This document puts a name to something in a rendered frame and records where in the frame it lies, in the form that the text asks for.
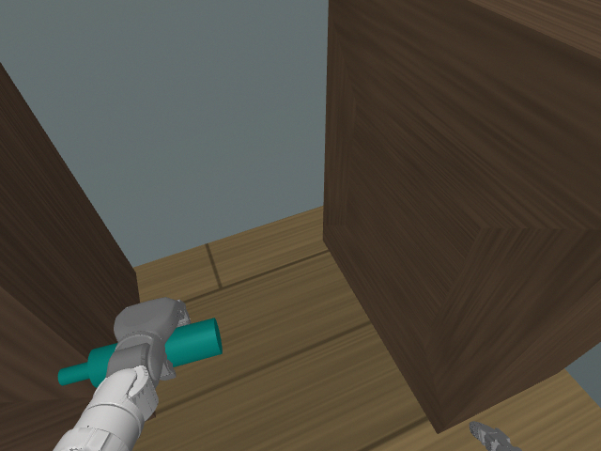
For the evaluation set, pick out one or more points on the left robot hand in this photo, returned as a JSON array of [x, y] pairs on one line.
[[160, 317]]

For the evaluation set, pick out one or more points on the left robot arm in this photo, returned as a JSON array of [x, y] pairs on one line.
[[115, 417]]

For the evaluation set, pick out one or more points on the right robot hand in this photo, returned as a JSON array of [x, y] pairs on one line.
[[492, 439]]

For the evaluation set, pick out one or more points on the bottle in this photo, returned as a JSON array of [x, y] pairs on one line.
[[187, 344]]

